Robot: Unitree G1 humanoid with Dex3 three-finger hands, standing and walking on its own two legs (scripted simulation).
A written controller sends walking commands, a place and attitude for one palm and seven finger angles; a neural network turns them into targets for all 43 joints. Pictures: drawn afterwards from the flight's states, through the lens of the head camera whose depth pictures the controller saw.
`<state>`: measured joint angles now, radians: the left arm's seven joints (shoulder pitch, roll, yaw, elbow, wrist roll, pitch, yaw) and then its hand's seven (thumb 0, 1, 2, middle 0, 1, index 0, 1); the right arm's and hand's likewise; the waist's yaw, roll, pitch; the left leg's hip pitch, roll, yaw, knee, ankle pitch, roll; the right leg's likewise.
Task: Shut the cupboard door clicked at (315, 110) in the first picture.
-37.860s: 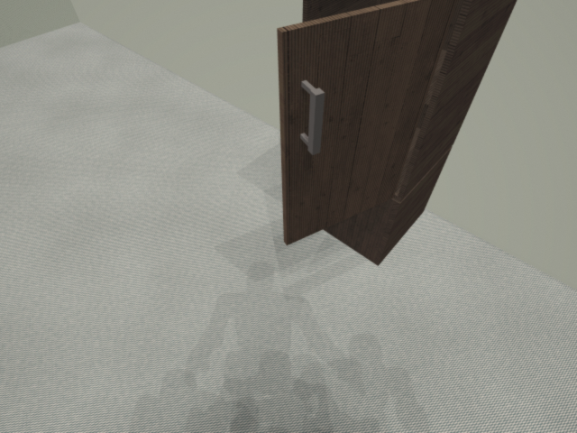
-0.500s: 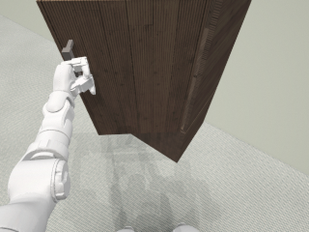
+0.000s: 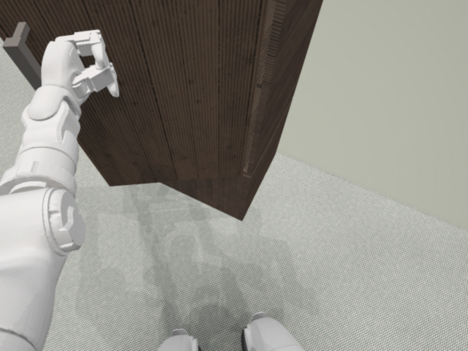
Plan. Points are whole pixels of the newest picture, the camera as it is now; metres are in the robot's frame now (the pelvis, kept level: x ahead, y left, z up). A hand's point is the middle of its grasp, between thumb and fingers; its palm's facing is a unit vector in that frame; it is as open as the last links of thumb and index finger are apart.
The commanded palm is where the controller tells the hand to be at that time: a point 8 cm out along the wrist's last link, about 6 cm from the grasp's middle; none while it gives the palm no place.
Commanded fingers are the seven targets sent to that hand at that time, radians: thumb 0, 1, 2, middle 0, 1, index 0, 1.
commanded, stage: push the door shut along its arc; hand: left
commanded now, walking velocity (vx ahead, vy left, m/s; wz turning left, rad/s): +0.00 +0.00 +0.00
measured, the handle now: (42, 72) +0.56 +0.23 +0.13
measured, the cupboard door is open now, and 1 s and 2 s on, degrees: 33 13 13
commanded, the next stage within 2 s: pull the fist back off the door in 0.68 s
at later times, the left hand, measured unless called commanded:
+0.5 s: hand (106, 61) +0.56 +0.13 +0.15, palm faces -0.25 -0.97 +0.00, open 3.0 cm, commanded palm +0.59 +0.16 +0.14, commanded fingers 0.00 0.90 0.90 -1.30 -1.50 -1.30 -1.50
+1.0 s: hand (132, 35) +0.63 +0.09 +0.14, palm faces +0.22 -0.98 +0.02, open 3.1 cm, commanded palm +0.59 +0.11 +0.14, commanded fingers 0.00 0.90 0.90 -1.30 -1.50 -1.30 -1.50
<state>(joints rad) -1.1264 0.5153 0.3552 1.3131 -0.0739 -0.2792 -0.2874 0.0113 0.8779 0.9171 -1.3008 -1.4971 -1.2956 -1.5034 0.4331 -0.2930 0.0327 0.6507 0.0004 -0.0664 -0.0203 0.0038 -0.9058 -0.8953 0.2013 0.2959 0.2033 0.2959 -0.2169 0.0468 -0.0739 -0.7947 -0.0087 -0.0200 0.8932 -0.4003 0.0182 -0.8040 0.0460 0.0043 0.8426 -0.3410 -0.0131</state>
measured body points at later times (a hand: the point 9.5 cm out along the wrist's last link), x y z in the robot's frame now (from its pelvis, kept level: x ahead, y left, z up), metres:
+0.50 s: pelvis +0.00 +0.00 -0.01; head +0.14 +0.02 +0.42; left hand +0.57 +0.18 +0.15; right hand -0.03 -0.27 -0.11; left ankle +0.01 +0.11 -0.69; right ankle +0.03 -0.11 -0.69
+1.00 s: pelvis +0.01 +0.01 -0.02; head +0.17 +0.02 +0.40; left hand +0.61 +0.14 +0.14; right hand -0.07 -0.23 -0.12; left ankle +0.01 +0.11 -0.69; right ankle +0.03 -0.11 -0.69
